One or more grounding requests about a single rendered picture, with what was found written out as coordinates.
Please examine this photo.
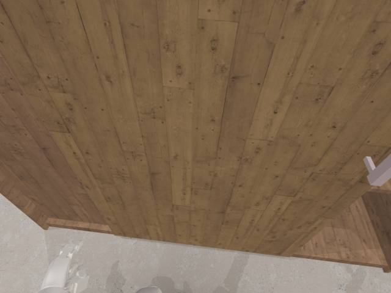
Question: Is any wardrobe door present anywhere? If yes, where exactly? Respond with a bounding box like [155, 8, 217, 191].
[0, 0, 391, 257]
[0, 53, 107, 225]

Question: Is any left robot hand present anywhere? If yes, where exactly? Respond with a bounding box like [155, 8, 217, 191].
[41, 241, 90, 293]

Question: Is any handle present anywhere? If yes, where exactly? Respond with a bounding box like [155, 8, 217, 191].
[363, 154, 391, 186]

